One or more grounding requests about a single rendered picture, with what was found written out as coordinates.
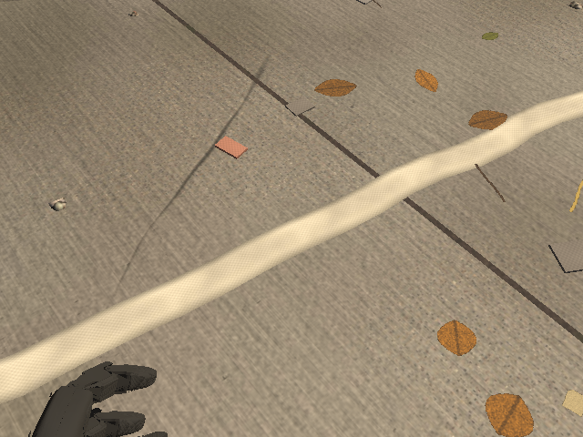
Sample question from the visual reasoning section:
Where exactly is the robot left hand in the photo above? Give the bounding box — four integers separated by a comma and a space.
28, 361, 168, 437

